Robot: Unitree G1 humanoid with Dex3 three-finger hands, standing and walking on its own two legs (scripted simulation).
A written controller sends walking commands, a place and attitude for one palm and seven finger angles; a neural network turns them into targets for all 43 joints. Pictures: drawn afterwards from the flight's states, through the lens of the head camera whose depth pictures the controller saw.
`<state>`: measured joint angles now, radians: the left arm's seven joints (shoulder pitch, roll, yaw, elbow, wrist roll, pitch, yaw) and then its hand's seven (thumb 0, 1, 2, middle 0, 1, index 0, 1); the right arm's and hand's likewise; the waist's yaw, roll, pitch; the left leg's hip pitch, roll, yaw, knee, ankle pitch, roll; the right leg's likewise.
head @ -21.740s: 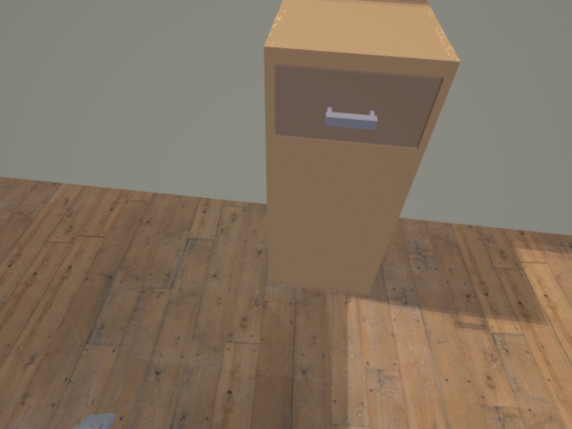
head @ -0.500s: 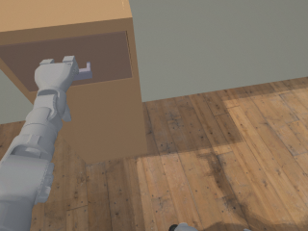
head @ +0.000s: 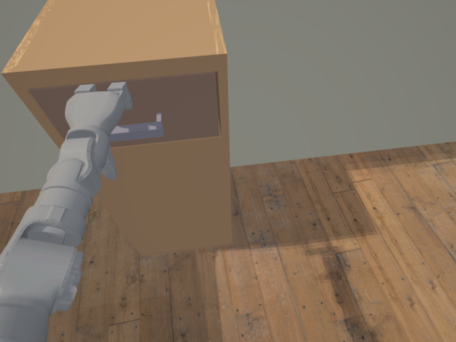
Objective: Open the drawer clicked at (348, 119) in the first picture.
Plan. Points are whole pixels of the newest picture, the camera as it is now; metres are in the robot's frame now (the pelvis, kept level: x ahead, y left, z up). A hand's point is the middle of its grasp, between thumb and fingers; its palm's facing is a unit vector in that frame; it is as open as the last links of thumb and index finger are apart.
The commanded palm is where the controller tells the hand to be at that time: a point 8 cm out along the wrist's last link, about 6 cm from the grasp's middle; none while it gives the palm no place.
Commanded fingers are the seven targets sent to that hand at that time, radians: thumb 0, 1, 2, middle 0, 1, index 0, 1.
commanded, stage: lift the fingers back up to retry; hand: left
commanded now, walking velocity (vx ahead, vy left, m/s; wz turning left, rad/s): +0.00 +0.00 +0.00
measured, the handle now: (136, 125) +0.54 +0.21 +0.05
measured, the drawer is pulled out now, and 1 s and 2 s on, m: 0.00 0.00 0.00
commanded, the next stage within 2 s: re-aim the fingers above the handle in 0.20 s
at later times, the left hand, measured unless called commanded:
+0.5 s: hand (119, 140) +0.43 +0.20 +0.12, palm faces +0.05 +0.01 -1.00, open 13.8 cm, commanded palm +0.42 +0.21 +0.17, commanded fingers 0.00 -0.50 0.30 -0.30 -1.20 -0.30 -1.20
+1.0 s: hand (124, 142) +0.44 +0.20 +0.11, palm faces +0.01 +0.03 -1.00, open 13.8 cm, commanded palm +0.42 +0.21 +0.17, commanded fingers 0.00 -0.50 0.30 -0.30 -1.20 -0.30 -1.20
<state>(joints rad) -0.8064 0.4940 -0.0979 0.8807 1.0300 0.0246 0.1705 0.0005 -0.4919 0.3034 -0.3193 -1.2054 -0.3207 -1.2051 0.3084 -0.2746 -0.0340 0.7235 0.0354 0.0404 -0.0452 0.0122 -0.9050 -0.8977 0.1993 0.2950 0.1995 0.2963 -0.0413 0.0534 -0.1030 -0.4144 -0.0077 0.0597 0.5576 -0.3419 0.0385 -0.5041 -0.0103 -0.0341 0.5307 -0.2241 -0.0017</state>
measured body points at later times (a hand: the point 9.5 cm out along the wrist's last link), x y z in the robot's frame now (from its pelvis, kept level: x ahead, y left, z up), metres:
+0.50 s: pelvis +0.01 -0.01 +0.00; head +0.05 -0.04 +0.45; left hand +0.43 +0.20 +0.17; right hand +0.17 -0.25 -0.12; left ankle -0.05 +0.09 -0.73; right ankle +0.02 -0.12 -0.73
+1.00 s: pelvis -0.01 -0.03 +0.00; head +0.04 -0.06 +0.45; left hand +0.43 +0.19 +0.16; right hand +0.08 -0.31 -0.13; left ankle -0.05 +0.09 -0.73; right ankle +0.02 -0.12 -0.73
